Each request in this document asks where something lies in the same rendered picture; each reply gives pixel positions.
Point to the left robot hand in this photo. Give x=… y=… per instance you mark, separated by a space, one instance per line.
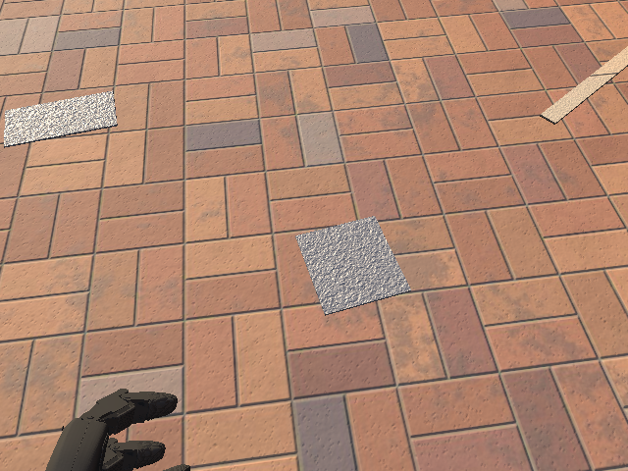
x=84 y=444

